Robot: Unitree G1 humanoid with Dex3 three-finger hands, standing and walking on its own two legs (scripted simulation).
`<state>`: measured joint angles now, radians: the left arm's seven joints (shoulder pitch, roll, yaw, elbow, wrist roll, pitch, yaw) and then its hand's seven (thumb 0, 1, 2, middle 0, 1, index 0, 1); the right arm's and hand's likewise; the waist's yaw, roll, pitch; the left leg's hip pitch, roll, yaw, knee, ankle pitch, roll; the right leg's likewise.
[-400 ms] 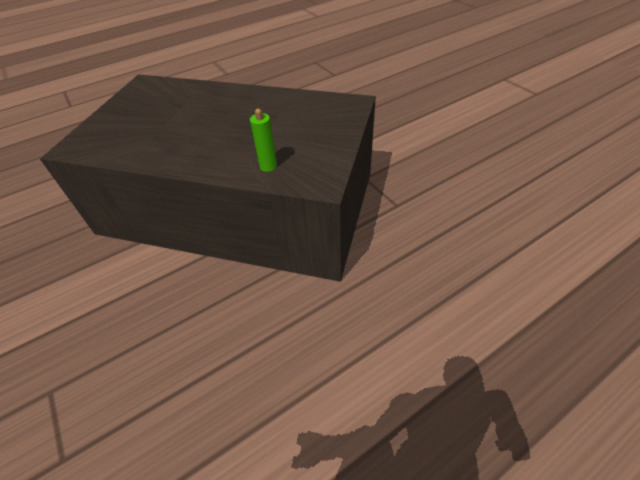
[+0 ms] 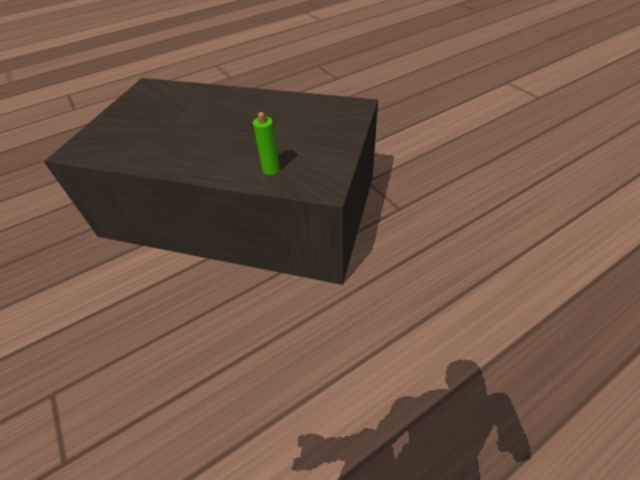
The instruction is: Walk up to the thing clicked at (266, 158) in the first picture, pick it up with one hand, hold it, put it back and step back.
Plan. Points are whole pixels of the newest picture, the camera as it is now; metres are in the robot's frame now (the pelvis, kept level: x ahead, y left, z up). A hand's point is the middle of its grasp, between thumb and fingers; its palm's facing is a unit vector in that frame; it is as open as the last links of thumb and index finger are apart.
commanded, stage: stand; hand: left
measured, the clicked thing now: (266, 142) +1.12 +0.21 -0.25
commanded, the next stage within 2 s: walk up in 0.72 s
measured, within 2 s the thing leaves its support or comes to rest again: neither
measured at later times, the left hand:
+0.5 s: hand out of the picture +0.07 +0.25 -0.16, palm faces -0.02 -0.94 -0.34, open 7.4 cm
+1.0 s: hand out of the picture +0.05 +0.35 -0.15, palm faces -0.03 -0.91 -0.42, open 7.4 cm
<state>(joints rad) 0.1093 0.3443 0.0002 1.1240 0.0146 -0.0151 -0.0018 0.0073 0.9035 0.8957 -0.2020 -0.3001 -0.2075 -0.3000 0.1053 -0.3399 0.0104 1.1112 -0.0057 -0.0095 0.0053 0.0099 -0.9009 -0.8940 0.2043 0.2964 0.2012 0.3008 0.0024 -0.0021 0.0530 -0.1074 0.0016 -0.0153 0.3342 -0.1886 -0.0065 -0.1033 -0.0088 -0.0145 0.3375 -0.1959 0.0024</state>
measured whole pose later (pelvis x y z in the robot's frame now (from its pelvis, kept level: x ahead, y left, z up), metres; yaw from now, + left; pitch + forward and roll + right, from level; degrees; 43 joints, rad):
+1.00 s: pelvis +0.04 +0.06 -0.01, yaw -3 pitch -2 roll -2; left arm 0.33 0.41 0.08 1.02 0.03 -0.06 -0.02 0.01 0.90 0.90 -0.21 -0.30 -0.21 -0.30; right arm 0.18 -0.46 -0.11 0.95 -0.05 0.01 0.10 0.01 -0.90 -0.89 0.20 0.30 0.20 0.30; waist 0.03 0.05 0.07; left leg -0.40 0.08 -0.06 0.69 -0.38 -0.01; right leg -0.08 -0.04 0.05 0.41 -0.30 0.02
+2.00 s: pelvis +0.42 +0.22 -0.04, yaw -15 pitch -3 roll -1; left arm 0.34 0.47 0.06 0.92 0.01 -0.05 0.03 0.01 0.90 0.90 -0.20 -0.30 -0.21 -0.30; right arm 0.26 -0.42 -0.11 0.77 -0.03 -0.02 0.09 0.01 -0.90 -0.89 0.20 0.30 0.20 0.30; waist -0.02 -0.02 0.09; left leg -0.41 0.09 0.07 0.81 -0.34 0.00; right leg -0.39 -0.05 0.09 1.16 -0.50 -0.05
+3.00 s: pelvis +0.59 +0.25 -0.04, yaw -20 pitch -2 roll -1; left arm 0.19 0.41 0.07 0.95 0.01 0.03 -0.02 0.01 0.91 0.90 -0.20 -0.30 -0.21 -0.30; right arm 0.19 -0.43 -0.04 0.88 -0.03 -0.03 -0.02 0.01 -0.90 -0.89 0.21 0.30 0.21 0.30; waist 0.00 -0.02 0.13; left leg -0.44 0.12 0.00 0.76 -0.29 -0.04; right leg -0.29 -0.01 0.02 0.75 -0.44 0.00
